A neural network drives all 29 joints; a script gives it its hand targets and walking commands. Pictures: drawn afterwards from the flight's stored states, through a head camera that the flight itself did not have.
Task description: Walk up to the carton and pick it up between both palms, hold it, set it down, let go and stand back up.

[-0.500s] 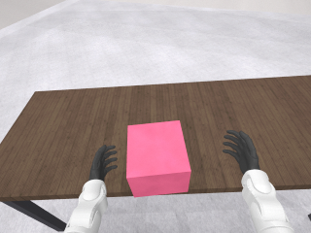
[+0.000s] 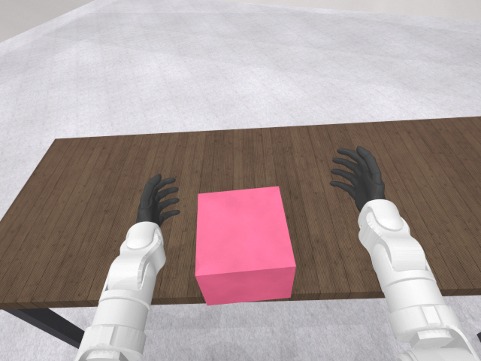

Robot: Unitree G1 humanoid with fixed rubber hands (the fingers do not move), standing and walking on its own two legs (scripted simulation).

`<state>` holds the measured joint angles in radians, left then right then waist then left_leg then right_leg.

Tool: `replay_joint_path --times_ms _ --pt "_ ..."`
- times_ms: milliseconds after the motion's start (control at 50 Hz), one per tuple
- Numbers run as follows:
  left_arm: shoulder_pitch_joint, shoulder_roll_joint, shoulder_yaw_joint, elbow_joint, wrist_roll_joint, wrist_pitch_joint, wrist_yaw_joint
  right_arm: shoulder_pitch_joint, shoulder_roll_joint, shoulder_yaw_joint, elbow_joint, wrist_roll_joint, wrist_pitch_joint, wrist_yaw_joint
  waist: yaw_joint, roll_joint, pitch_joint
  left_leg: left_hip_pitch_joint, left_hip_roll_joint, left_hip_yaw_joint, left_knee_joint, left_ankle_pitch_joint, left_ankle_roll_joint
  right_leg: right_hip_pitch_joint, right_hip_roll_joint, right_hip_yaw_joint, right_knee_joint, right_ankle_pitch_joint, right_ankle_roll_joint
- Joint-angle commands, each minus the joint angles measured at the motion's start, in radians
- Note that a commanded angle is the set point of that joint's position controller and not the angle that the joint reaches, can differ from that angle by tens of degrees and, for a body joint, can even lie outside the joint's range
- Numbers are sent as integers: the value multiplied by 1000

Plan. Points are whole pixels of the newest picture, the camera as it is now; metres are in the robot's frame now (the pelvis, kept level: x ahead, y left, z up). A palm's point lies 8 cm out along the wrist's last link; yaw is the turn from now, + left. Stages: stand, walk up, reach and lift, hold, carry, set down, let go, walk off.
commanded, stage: reach and lift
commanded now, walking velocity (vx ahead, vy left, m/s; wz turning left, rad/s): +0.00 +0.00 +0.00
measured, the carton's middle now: (243, 244) +0.37 +0.03 -0.07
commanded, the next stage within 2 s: none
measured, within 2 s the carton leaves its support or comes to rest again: neither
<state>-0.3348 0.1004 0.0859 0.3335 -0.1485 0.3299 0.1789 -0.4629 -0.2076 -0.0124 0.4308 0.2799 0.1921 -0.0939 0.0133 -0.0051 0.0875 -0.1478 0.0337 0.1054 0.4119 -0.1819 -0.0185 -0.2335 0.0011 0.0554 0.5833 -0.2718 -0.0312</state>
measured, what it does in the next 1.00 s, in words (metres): stands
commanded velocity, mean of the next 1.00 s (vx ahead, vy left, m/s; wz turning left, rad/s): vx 0.00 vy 0.00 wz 0.00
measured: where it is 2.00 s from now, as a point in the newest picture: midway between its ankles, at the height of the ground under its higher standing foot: outside the picture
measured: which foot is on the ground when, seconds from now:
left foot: down 0.00-1.00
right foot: down 0.00-1.00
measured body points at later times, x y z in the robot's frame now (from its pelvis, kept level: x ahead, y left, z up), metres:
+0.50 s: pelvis +0.00 +0.00 +0.00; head +0.05 -0.01 +0.44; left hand +0.36 +0.20 +0.02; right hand +0.41 -0.16 +0.04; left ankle +0.03 +0.15 -0.74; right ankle +0.03 -0.09 -0.74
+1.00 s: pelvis +0.01 +0.04 -0.02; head +0.11 +0.05 +0.42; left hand +0.36 +0.19 -0.07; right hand +0.40 -0.11 -0.03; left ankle +0.03 +0.16 -0.74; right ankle +0.03 -0.09 -0.74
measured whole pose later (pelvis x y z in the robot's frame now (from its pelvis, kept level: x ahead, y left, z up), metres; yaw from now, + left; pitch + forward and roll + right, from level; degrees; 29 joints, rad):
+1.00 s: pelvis +0.01 +0.04 -0.02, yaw -1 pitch +20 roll -1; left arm -0.44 -0.04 0.11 1.01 0.02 -0.41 0.23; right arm -0.59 -0.13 0.03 1.09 0.21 -0.44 -0.02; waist 0.02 0.00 -0.16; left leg -0.74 0.07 0.10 0.67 -0.27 -0.02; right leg -0.72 0.03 0.06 0.62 -0.24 0.01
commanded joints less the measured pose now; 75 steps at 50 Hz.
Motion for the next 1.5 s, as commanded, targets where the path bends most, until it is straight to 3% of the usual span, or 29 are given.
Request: replay_joint_path --times_ms 0,20,60,80,100,160,220,260,280,360,380,400,540,620,660,680,840,1040,1060,1100,1140,1200,1240,1260,1300,1320,1360,1440,1480 --pt "-522 121 101 -108 16 -6 4 -531 -93 107 -27 6 -22 -7 171 -73 -388 -54 -12 -36 -68 128 41 107 41 22 -239 174 25" --pt "-550 130 112 -101 16 -6 3 -551 -101 118 -54 16 -33 -9 189 -60 -429 -57 -20 -32 -52 164 43 103 37 31 -227 232 31" --pt "-613 134 117 5 24 -3 -3 -615 -91 96 23 3 -29 -7 159 -92 -409 -93 -11 -36 -49 115 48 70 39 17 -225 175 25" --pt "-611 140 123 -18 45 -4 6 -613 -92 112 28 8 -23 -7 185 -69 -454 -71 -7 -37 -40 151 41 83 45 14 -215 191 19" --pt "-516 93 110 -79 37 -13 1 -533 -77 126 4 23 -37 -15 170 -45 -482 -22 -15 -36 -25 220 29 96 40 16 -217 281 21" --pt "-537 136 143 87 60 -31 -24 -578 -50 154 75 12 -42 -25 185 -107 -435 -81 -22 -25 -12 192 46 99 32 24 -199 337 42" --pt "-516 87 133 77 64 -94 -41 -555 -29 154 94 2 -90 -32 160 -117 -504 -94 -15 -37 7 210 41 133 31 12 -180 366 44" --pt "-519 101 164 110 86 -169 -51 -560 -7 166 130 -4 -125 -28 188 -96 -516 -129 -20 -30 23 249 38 131 23 17 -145 431 47" --pt "-538 71 138 136 84 -218 -54 -552 9 149 150 -24 -157 -29 166 -102 -547 -124 -14 -34 27 241 35 134 27 8 -151 404 44" --pt "-540 74 133 241 92 -379 -56 -556 36 152 192 -25 -256 -1 182 -83 -660 -176 -17 -27 77 257 29 105 23 14 -120 378 40" --pt "-485 55 129 348 93 -423 -64 -507 60 133 258 -49 -278 3 169 -97 -651 -195 -14 -34 83 222 30 75 21 15 -119 338 38" --pt "-513 68 138 318 107 -464 -55 -533 25 97 258 -67 -314 5 161 -66 -717 -205 -9 -36 93 251 23 61 29 2 -99 354 31" --pt "-505 49 132 614 123 -702 -45 -532 40 127 513 -81 -483 35 155 -54 -690 -343 -16 -27 172 187 11 -59 19 -6 -26 248 37" --pt "-547 -13 62 673 103 -815 -5 -547 62 93 629 -81 -580 63 132 46 -734 -316 -8 -48 222 155 -24 -301 37 -36 -9 38 -1" --pt "-646 -30 17 557 82 -836 17 -623 25 77 585 -77 -612 67 100 74 -840 -300 -3 -57 238 159 -40 -335 44 -57 12 57 -7" --pt "-599 -38 4 625 77 -831 17 -620 23 71 594 -85 -617 73 105 66 -847 -285 -4 -61 251 159 -42 -365 48 -61 12 46 -7" --pt "-512 -165 -64 394 140 -813 60 -543 -9 64 580 -56 -694 87 99 162 -1000 -74 7 -91 288 371 -103 -486 99 -116 4 157 -43" --pt "-428 -271 17 379 262 -824 69 -491 133 87 639 -101 -712 52 133 154 -909 -82 0 -65 304 521 -96 -414 98 -99 -9 248 -37" --pt "-486 -268 39 371 283 -823 78 -548 119 65 633 -117 -716 38 115 139 -895 -94 2 -67 304 504 -100 -407 105 -94 -4 237 -33" --pt "-434 -274 61 403 289 -816 78 -540 123 68 621 -131 -713 28 141 100 -863 -108 -1 -53 302 492 -86 -374 105 -91 -8 248 -25" --pt "-443 -270 80 445 296 -819 72 -510 142 48 651 -148 -709 10 116 83 -856 -125 -5 -45 299 451 -74 -367 101 -79 0 248 -21" --pt "-499 -309 61 418 288 -840 58 -557 203 54 624 -182 -718 4 100 82 -898 -142 -6 -46 313 482 -81 -350 95 -81 7 281 -20" --pt "-481 -348 73 426 310 -844 61 -535 270 80 589 -191 -726 3 134 65 -892 -150 -7 -41 306 448 -69 -357 102 -82 -5 228 -21" --pt "-485 -377 50 433 315 -847 62 -547 279 63 594 -201 -725 8 108 78 -918 -125 -4 -51 306 451 -71 -363 100 -81 -3 239 -22" --pt "-482 -408 52 462 329 -857 48 -506 338 91 600 -225 -722 12 120 76 -873 -156 -14 -44 294 410 -57 -328 90 -80 2 258 -12" --pt "-498 -414 49 457 338 -858 40 -514 357 77 610 -243 -718 8 94 59 -883 -133 -10 -49 290 425 -62 -316 91 -81 -2 293 -8" --pt "-544 -459 44 449 352 -869 24 -504 440 109 589 -291 -716 8 93 49 -877 -153 -9 -43 294 419 -55 -294 84 -71 5 312 1" --pt "-628 -756 -81 513 402 -890 -41 -533 774 198 591 -392 -728 71 70 60 -896 -136 -16 -63 305 412 -50 -293 80 -80 -2 334 -3" --pt "-730 -859 -133 539 418 -903 -57 -521 884 204 643 -462 -725 104 53 67 -885 -127 -10 -75 284 360 -48 -308 77 -94 -23 242 -6"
